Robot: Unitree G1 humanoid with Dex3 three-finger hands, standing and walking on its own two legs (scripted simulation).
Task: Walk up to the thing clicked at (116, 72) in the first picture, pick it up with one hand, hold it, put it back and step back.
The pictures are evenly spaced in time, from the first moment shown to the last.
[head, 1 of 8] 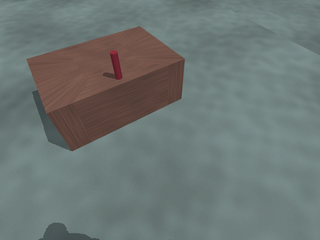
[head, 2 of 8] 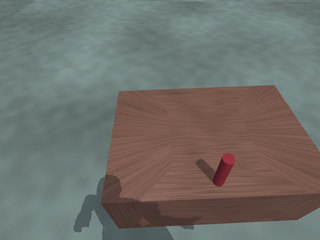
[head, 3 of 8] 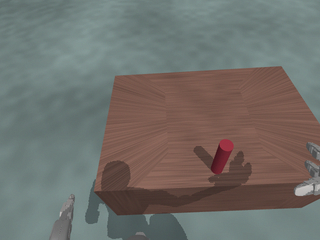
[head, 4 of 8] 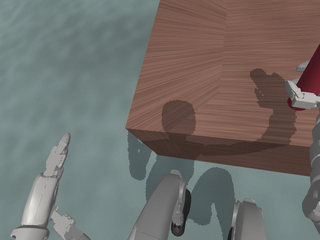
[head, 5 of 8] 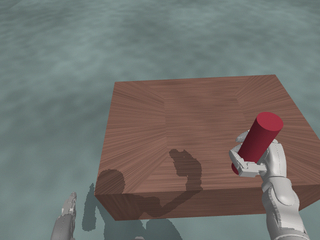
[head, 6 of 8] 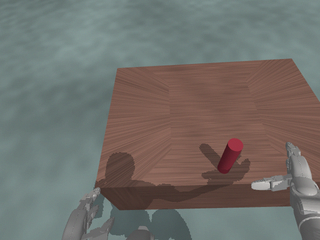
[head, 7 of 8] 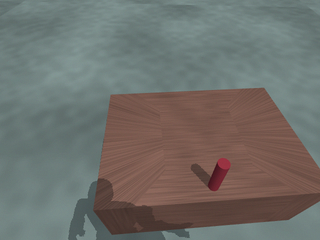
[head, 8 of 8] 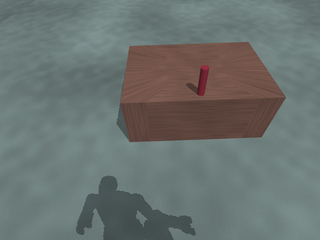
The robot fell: no
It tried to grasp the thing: yes
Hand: right
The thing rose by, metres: 0.31
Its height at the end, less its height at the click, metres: +0.00
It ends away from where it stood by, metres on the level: 0.01
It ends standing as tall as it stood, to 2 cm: yes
